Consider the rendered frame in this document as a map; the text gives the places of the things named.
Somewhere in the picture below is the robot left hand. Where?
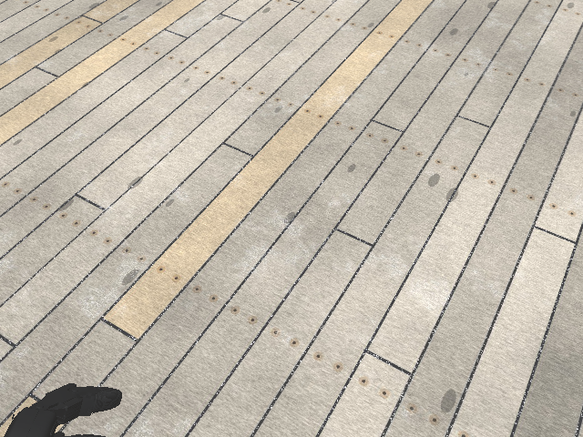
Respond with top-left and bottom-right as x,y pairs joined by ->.
4,383 -> 122,437

